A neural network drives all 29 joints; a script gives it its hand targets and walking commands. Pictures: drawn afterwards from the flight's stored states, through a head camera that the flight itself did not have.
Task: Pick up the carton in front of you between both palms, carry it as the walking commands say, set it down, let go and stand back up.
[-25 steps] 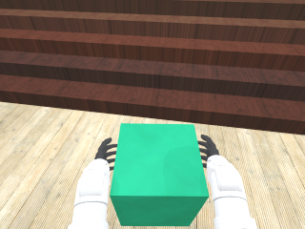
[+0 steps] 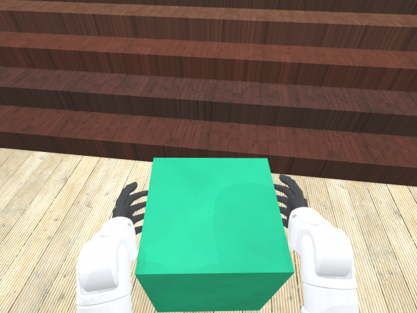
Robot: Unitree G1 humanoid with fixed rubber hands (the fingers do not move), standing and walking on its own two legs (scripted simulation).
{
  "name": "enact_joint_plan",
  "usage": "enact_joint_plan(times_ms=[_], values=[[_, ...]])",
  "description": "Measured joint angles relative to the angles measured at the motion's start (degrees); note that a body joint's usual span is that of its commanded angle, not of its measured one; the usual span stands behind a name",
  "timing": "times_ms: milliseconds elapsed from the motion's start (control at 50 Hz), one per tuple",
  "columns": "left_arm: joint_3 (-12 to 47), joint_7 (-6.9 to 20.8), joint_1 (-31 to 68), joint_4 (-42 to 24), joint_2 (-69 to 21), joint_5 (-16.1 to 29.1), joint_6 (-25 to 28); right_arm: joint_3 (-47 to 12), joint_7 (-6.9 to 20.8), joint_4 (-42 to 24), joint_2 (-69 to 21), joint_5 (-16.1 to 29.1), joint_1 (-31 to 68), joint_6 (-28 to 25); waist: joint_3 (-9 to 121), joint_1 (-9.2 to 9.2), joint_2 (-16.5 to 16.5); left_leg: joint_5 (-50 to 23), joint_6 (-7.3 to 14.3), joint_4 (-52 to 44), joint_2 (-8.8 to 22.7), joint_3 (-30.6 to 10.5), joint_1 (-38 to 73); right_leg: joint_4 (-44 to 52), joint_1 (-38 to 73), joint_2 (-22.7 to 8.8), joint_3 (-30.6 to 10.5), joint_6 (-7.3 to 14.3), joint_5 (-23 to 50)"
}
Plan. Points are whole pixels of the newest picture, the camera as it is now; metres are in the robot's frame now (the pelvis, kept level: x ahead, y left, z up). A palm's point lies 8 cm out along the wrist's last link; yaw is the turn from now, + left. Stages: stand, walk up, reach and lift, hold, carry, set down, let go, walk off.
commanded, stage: carry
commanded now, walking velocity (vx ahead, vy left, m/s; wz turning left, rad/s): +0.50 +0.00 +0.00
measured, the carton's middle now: (209, 238) +0.26 +0.01 +0.02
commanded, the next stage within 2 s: none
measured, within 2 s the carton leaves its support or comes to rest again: neither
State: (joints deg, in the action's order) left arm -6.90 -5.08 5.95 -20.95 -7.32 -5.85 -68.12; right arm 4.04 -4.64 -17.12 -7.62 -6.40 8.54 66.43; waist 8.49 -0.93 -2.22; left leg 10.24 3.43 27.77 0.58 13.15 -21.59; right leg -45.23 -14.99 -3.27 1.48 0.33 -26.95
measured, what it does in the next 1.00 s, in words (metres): walks ahead: right foot, then left foot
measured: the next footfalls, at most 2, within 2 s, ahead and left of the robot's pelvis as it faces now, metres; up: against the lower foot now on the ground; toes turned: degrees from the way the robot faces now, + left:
right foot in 0.34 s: +0.37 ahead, -0.13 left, +0.00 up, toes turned -12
left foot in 0.80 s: +0.70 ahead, +0.08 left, +0.00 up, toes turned +13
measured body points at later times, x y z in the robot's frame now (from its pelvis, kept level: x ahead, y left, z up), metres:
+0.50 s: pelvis +0.30 -0.05 +0.01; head +0.33 -0.06 +0.46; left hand +0.57 +0.11 +0.06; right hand +0.59 -0.19 +0.06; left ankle +0.19 +0.07 -0.64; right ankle +0.33 -0.12 -0.73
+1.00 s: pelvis +0.63 +0.00 +0.01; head +0.67 +0.01 +0.46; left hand +0.96 +0.14 +0.13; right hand +0.94 -0.16 +0.14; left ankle +0.66 +0.07 -0.73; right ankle +0.57 -0.12 -0.65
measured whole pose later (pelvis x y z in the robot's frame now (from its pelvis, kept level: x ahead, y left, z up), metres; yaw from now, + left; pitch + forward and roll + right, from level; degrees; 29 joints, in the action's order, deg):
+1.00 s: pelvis +0.63 +0.00 +0.01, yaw -1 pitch +4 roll +0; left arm -9.9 -5.8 21.5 -25.8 -6.4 -4.5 -75.2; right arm 10.2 -6.3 -25.3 -8.5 -5.2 21.3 73.5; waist 0.7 1.5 -1.1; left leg 11.2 5.0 24.3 1.6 15.2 -18.0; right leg -64.6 -30.2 -4.5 3.8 2.2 -18.7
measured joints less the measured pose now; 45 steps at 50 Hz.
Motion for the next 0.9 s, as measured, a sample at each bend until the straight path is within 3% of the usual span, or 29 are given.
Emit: enact_joint_plan(times_ms=[40, 80, 200, 300, 340, 380, 400, 440, 480, 600, 740, 800, 840, 900], values=[[-0.4, -0.1, 0.1, 0.1, 0.0, 0.4, -1.8, -0.1, -0.4, -0.2, 0.0, 0.1, -0.1, 1.8, -0.5, 0.34, 1.1, 2.9, 0.4, -0.8, 0.5, 0.1, 2.3, -11.3, -6.8, 0.2, 1.7, 1.1, 1.1], [-0.4, -0.2, 1.0, 0.6, -0.1, 0.7, -2.9, 0.4, -0.7, -1.1, 0.0, 0.3, -0.3, 3.3, -1.1, 0.9, 1.8, 3.0, -0.3, -4.0, 0.6, -0.1, 5.4, -13.8, -11.9, -0.6, 3.4, 1.3, 4.5], [-0.1, -0.2, 3.5, 1.1, -0.3, 0.2, -3.2, 2.5, -0.9, -2.1, -0.2, 0.8, 1.5, 4.2, -1.8, 2.55, 2.7, 4.1, -1.9, -12.4, 1.2, -1.1, 14.9, 2.7, -18.6, -2.1, 5.5, -0.4, 14.1], [0.0, -0.2, 3.3, 0.5, -0.3, -0.1, -2.7, 2.6, -0.9, -1.8, -0.3, 0.8, 2.3, 3.8, -1.9, 2.71, 3.1, 10.1, -4.7, -12.4, 2.6, -1.4, 22.1, 15.1, -16.6, -0.9, 9.1, 0.3, 20.6], [0.2, -0.2, 3.4, 0.5, -0.4, -0.1, -2.5, 2.7, -0.8, -2.2, -0.3, 0.7, 2.2, 3.7, -2.1, 2.57, 3.4, 15.1, -6.0, -7.1, 3.9, -2.2, 23.3, 18.6, -13.1, 0.1, 11.5, 1.2, 20.7], [0.8, 0.0, 3.9, 2.5, -0.5, -0.4, -1.1, 3.7, -0.6, -1.7, -0.1, 0.7, 2.1, 3.0, -2.7, 1.62, 5.1, 18.0, -6.1, 8.2, 6.6, -4.6, 18.4, 14.7, -12.7, 1.1, 13.2, 4.1, 20.8], [1.1, 0.1, 4.2, 3.6, -0.5, -0.5, -0.6, 4.1, -0.5, -1.4, -0.1, 0.6, 1.9, 2.7, -3.3, 1.33, 5.0, 17.2, -5.7, 18.2, 6.2, -6.9, 13.8, 13.3, -12.3, 1.0, 13.6, 4.8, 18.6], [1.3, 0.1, 3.8, 4.7, -0.5, -0.5, -0.2, 4.2, -0.5, -0.7, -0.1, 0.5, 1.3, 2.4, -4.6, 0.92, 4.3, 15.1, -4.2, 32.9, 4.7, -9.2, 4.9, 14.6, -9.8, 0.8, 14.0, 5.0, 16.1], [1.4, 0.1, 2.7, 4.4, -0.3, -0.4, 0.1, 3.5, -0.5, -0.4, 0.0, 0.5, 0.8, 2.1, -5.6, 0.49, 3.6, 11.5, -3.2, 37.3, 4.4, -9.0, -2.0, 18.2, -6.4, 0.9, 14.1, 4.2, 16.0], [1.4, 0.1, -0.1, 1.1, -0.1, 0.3, 2.0, 1.1, -0.4, -1.8, 0.1, 0.4, -0.8, -0.1, -6.4, -0.56, 2.4, 3.6, -3.3, 24.2, 5.3, -7.1, -12.7, 27.3, 3.8, 1.3, 12.8, 3.3, 14.5], [2.5, 0.0, -0.3, -3.8, 0.0, 0.7, 0.9, 0.6, -0.4, -8.0, 0.2, 0.7, -2.2, 0.9, -5.1, 0.24, 2.5, -6.8, -2.7, 3.7, 4.3, -2.9, -11.7, 30.9, 15.8, 1.4, 11.9, 0.0, 7.5], [2.1, -0.3, 1.7, -7.3, -0.2, 0.9, -1.1, 1.3, -0.6, -11.0, 0.0, 1.3, 0.1, 2.8, -5.0, 0.53, 2.1, -6.7, -1.7, -1.4, 2.7, 0.3, -6.8, 24.7, 18.7, 0.2, 10.7, -1.8, 0.6], [0.6, -0.4, 4.4, -8.0, 0.2, 1.2, -2.4, 1.7, -0.8, -10.5, -0.4, 1.3, 3.0, 3.1, -5.6, 1.57, -0.1, -3.5, 1.4, 3.2, 1.4, 1.9, -6.4, 8.7, 13.9, -2.6, 8.3, -1.6, -1.6], [-1.4, -0.5, 8.3, -7.6, 0.8, 1.6, -4.7, 3.3, -1.2, -9.3, -1.2, 1.3, 7.2, 4.8, -6.9, 2.08, 0.3, -0.3, 2.4, 3.8, 1.7, 2.6, -3.8, -17.6, -0.1, -0.6, 2.4, 0.4, 1.2]])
